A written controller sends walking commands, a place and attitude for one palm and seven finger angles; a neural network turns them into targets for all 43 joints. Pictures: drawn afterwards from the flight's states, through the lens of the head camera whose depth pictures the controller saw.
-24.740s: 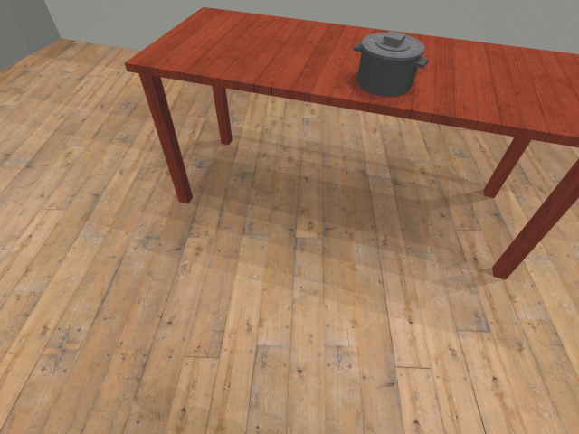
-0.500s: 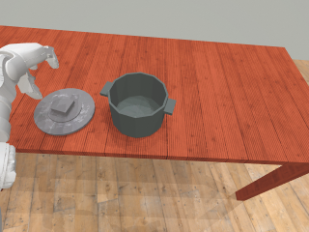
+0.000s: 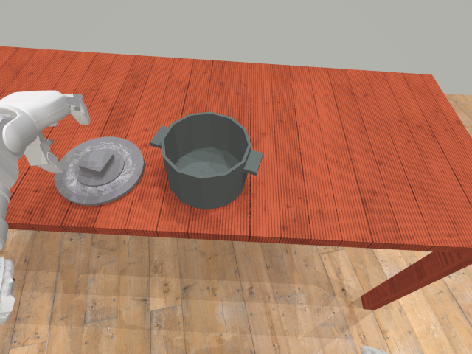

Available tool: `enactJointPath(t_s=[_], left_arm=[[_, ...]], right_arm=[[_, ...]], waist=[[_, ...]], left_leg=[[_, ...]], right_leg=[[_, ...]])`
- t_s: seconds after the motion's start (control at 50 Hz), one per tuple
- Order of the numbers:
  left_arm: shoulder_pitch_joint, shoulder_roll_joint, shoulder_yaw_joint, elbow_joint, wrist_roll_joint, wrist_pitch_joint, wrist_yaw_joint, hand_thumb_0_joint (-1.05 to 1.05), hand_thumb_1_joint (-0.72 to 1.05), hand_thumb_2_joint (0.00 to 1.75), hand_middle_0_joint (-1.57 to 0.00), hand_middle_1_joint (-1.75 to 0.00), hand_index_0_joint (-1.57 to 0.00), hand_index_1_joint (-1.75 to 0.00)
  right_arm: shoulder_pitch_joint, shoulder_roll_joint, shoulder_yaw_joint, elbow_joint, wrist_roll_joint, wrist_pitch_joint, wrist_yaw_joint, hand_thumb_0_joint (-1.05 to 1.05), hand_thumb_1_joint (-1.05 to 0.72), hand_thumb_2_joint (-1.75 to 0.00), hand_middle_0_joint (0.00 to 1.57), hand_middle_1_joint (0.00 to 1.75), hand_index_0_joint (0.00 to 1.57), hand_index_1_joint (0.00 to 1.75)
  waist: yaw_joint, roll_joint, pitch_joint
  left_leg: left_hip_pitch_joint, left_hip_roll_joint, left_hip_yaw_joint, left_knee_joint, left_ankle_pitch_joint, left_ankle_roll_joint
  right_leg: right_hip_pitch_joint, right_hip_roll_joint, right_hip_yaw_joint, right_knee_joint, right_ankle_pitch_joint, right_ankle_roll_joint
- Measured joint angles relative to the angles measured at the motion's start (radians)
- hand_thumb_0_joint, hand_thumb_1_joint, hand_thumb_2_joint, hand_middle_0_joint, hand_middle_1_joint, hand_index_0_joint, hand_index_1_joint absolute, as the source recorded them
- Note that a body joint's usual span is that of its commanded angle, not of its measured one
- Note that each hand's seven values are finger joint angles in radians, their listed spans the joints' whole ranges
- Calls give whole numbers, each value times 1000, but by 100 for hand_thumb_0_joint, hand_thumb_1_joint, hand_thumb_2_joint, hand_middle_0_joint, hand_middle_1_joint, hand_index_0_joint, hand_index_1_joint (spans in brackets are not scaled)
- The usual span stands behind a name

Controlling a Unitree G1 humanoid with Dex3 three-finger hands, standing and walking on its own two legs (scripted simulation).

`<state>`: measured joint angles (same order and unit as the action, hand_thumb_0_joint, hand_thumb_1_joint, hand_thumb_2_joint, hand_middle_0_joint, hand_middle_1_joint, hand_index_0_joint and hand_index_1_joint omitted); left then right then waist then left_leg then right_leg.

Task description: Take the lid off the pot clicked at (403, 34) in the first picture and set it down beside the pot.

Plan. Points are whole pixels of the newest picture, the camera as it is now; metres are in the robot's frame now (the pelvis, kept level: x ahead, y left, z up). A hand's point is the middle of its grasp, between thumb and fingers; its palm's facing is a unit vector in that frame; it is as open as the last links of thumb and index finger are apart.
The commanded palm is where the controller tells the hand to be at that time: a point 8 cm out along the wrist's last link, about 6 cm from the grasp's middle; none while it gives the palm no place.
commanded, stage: draw the hand back to the body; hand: left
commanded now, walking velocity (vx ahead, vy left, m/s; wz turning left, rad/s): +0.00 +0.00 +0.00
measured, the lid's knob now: (97, 161) +0.49 +0.31 -0.03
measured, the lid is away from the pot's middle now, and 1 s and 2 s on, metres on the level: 0.24 0.24 0.24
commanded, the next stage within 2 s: step back with the hand held close in 1.82 s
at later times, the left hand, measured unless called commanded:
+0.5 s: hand (84, 125) +0.41 +0.24 +0.16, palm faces +0.38 -0.88 -0.30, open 10.2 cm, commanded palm +0.34 +0.28 +0.18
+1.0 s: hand (85, 175) +0.31 +0.21 +0.17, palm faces +0.43 -0.85 -0.30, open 7.9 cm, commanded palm +0.26 +0.24 +0.18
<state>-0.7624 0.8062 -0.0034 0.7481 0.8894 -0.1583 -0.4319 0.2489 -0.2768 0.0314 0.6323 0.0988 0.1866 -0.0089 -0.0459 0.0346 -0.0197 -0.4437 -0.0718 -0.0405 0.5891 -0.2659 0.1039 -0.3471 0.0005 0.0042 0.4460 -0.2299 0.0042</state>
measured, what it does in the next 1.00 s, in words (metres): shifts its weight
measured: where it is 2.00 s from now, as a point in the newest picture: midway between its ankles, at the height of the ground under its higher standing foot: outside the picture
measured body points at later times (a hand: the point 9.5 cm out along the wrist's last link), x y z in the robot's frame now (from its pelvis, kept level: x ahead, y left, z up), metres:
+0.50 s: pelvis +0.03 -0.04 +0.01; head +0.06 -0.03 +0.46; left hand +0.38 +0.29 +0.18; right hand +0.16 -0.29 -0.09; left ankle +0.01 +0.05 -0.73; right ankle -0.01 -0.17 -0.73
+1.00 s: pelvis +0.02 -0.07 +0.01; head +0.02 -0.08 +0.46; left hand +0.28 +0.25 +0.19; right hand +0.20 -0.31 -0.08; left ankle +0.01 +0.04 -0.73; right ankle -0.01 -0.17 -0.73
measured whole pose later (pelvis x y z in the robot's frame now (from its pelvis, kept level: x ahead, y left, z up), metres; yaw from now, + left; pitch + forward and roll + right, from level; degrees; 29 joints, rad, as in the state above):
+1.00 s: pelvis +0.02 -0.07 +0.01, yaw -1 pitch -2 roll -1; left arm 0.03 0.41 0.35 -0.01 -0.10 -0.04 0.08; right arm 0.15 -0.25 0.04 0.67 0.05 -0.05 -0.07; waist 0.04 0.06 0.02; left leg -0.15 0.00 -0.04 0.48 -0.29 0.01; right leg -0.10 0.06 0.00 0.39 -0.26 -0.04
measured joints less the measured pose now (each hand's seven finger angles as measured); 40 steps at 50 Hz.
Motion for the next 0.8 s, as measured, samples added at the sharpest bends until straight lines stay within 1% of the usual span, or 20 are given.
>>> enactJointPath(t_s=[0.06,0.08,0.1,0.12,0.14,0.16,0.18,0.2,0.24,0.3,0.34,0.38,0.46,0.6,0.72,0.8], left_arm=[[40,-4,13,-36,-19,6,2,0,4,56,-33,-91,-33,-91],[47,-19,26,-34,-140,18,25,0,4,56,-33,-91,-33,-91],[58,-47,47,-35,-284,21,75,1,4,56,-33,-91,-34,-91],[77,-81,71,-46,-414,19,135,1,3,56,-33,-91,-34,-91],[101,-118,95,-63,-525,16,194,1,3,56,-33,-91,-34,-91],[124,-154,119,-82,-612,15,247,1,3,56,-33,-91,-34,-91],[144,-186,141,-102,-679,16,292,1,3,56,-33,-91,-34,-91],[162,-213,163,-125,-727,20,330,0,3,56,-33,-91,-34,-91],[202,-255,206,-183,-788,30,392,0,4,57,-33,-91,-33,-91],[276,-286,267,-266,-848,38,451,0,6,57,-33,-89,-33,-89],[319,-294,290,-304,-881,49,474,0,8,58,-32,-88,-32,-88],[356,-303,303,-345,-901,64,486,0,11,60,-32,-85,-32,-85],[452,-310,342,-446,-919,84,497,1,18,62,-30,-80,-31,-81],[564,-329,361,-551,-945,117,507,1,32,68,-28,-70,-29,-70],[641,-347,366,-620,-961,128,511,1,45,73,-26,-61,-27,-61],[694,-358,370,-663,-970,126,510,1,53,76,-25,-55,-26,-55]], right_arm=[[-16,3,3,-10,1,2,5,1,-91,-89,20,30,20,30],[-14,8,-2,-20,2,-8,-1,1,-91,-89,20,30,20,30],[-9,13,-3,-29,1,-26,-11,1,-91,-89,20,30,20,30],[-5,18,4,-33,-2,-45,-22,1,-91,-89,20,30,20,30],[-5,24,14,-31,-4,-61,-31,1,-91,-89,20,30,20,30],[-8,30,26,-25,-6,-76,-39,1,-91,-89,20,30,20,30],[-13,37,37,-16,-8,-90,-44,1,-91,-89,20,30,20,30],[-18,44,46,-8,-11,-104,-49,1,-91,-89,20,30,20,30],[-25,54,54,-2,-19,-135,-52,1,-91,-89,20,30,21,30],[-30,59,51,-3,-34,-172,-49,1,-91,-89,20,30,21,30],[-30,58,45,-3,-39,-184,-46,1,-91,-89,20,30,21,30],[-28,51,37,1,-40,-192,-45,1,-91,-89,20,30,21,30],[-26,33,20,11,-46,-201,-42,1,-91,-89,20,30,21,30],[-27,4,-5,39,-43,-203,-46,1,-91,-89,20,30,21,30],[-48,3,-9,49,-42,-211,-50,2,-91,-89,20,30,20,30],[-70,9,-6,47,-45,-217,-50,2,-91,-89,20,30,20,30]], waist=[[7,4,-2],[16,4,8],[28,2,24],[40,-2,35],[49,-9,40],[55,-17,41],[57,-26,41],[56,-34,41],[46,-41,42],[31,-40,37],[28,-39,30],[28,-36,28],[27,-24,25],[48,-4,25],[60,4,27],[64,10,26]], left_leg=[[8,-1,-2,-4,2,0],[20,-2,-2,-9,3,-3],[41,-2,-1,-18,4,-6],[61,-3,2,-30,6,-9],[78,-3,7,-41,8,-10],[92,-1,11,-50,8,-10],[103,1,13,-56,8,-11],[113,4,15,-61,7,-14],[133,11,15,-69,3,-21],[160,21,23,-78,-6,-29],[171,27,30,-79,-15,-33],[180,32,32,-79,-23,-37],[199,41,34,-82,-34,-47],[225,54,20,-86,-43,-63],[249,64,12,-95,-40,-76],[264,69,10,-100,-37,-84]], right_leg=[[8,-1,-2,-4,1,4],[18,-2,-2,-3,-1,-4],[33,-2,-1,-2,-5,-21],[47,-3,2,-3,-8,-31],[60,-4,8,-8,-8,-32],[71,-3,12,-14,-7,-27],[80,-1,16,-20,-6,-22],[89,1,18,-25,-4,-19],[110,7,18,-37,-1,-20],[134,14,20,-50,1,-14],[143,17,24,-52,-5,-3],[150,21,26,-50,-12,5],[166,29,27,-51,-22,5],[192,43,15,-51,-35,-11],[212,53,7,-50,-39,-26],[224,58,5,-49,-38,-34]])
